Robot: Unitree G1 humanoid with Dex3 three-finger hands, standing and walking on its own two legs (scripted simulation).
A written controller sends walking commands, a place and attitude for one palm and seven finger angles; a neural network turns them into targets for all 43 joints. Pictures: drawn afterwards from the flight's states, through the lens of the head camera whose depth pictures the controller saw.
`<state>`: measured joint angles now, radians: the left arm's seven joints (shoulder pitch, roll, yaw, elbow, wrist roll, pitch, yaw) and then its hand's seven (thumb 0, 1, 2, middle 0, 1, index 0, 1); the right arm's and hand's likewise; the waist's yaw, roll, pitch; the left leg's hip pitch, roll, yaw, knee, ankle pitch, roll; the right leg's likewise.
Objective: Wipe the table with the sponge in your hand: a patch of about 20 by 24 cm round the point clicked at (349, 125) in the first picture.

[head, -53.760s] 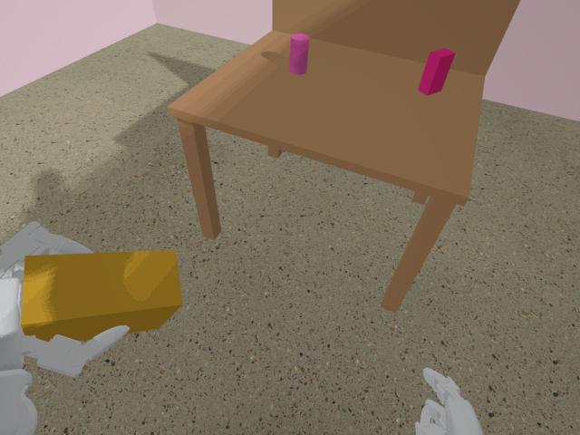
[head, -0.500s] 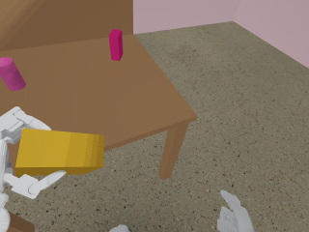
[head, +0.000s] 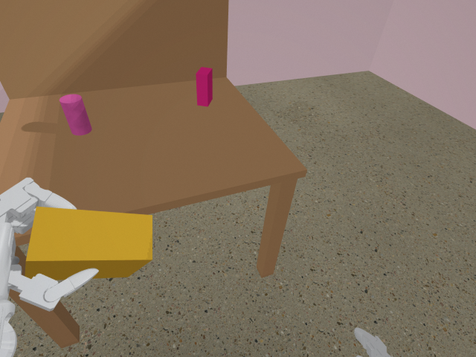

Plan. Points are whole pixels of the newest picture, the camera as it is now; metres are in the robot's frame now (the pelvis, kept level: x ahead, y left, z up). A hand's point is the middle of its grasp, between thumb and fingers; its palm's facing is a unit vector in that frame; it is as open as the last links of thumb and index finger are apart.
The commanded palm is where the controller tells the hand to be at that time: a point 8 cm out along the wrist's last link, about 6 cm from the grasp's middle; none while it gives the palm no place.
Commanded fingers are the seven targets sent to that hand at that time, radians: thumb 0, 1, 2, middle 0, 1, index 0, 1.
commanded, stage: stop stepping back and stand still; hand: left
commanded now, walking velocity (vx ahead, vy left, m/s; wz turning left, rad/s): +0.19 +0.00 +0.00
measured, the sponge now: (107, 247) +0.22 +0.19 +0.14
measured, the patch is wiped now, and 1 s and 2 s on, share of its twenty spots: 1.00 1.00 1.00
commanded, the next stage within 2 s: stand and wait in 0.78 s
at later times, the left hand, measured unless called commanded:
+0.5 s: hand (23, 312) +0.12 +0.23 +0.17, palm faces +0.38 -0.84 -0.40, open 10.3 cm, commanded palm +0.07 +0.27 +0.20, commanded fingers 0.00 0.10 1.30 -1.20 -1.60 -1.20 -1.60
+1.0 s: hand (42, 341) +0.10 +0.20 +0.18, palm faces +0.37 -0.87 -0.33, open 10.3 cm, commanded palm +0.05 +0.25 +0.20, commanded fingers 0.00 0.10 1.30 -1.20 -1.60 -1.20 -1.60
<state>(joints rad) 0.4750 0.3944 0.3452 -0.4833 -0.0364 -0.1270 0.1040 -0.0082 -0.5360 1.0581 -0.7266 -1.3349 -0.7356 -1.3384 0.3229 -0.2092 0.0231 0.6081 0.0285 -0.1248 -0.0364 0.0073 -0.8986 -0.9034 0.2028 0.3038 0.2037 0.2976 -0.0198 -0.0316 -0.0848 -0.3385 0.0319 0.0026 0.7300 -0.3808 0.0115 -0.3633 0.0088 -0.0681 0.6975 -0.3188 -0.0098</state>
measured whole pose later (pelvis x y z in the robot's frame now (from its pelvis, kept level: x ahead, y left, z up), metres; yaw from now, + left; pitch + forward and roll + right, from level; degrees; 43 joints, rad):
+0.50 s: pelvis -0.09 -0.01 +0.00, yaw -1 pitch -2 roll -2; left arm 0.45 0.39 0.35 -0.45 -0.04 -0.12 0.11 -0.01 -0.54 1.06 -0.73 -1.34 -0.74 -1.34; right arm 0.30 -0.21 0.03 0.63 0.03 -0.13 -0.04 0.01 -0.90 -0.90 0.20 0.30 0.21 0.30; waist -0.01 0.03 -0.05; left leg -0.41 0.06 0.01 0.79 -0.38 0.04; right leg -0.33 -0.01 -0.09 0.64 -0.27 -0.01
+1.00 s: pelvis -0.10 -0.03 +0.01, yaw +0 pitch -3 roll +0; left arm 0.48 0.34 0.29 -0.49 -0.05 -0.11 0.12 -0.01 -0.54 1.06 -0.73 -1.34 -0.74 -1.34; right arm 0.26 -0.21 0.02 0.67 0.02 -0.08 -0.05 0.01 -0.90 -0.90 0.20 0.30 0.21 0.30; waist 0.00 -0.01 -0.03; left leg -0.37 0.02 0.00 0.79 -0.38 0.04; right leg -0.31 0.01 -0.08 0.57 -0.23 -0.05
